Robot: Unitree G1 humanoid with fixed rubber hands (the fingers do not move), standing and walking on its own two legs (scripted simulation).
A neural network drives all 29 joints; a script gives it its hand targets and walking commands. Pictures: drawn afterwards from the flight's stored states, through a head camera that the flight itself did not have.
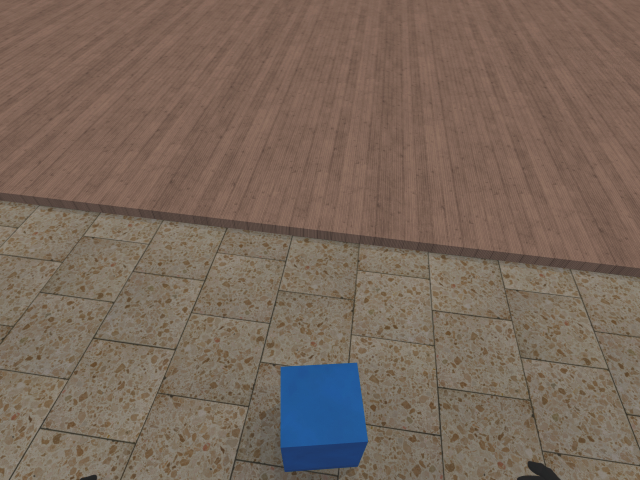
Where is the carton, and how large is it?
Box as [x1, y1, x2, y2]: [281, 363, 367, 471]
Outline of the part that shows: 356,363 281,367 281,452 285,471 357,466 366,445 367,437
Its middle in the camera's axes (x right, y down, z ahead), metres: -0.01 +0.50 +1.08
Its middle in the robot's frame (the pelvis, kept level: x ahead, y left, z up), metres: +0.41 -0.03 -0.66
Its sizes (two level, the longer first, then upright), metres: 0.210 0.200 0.250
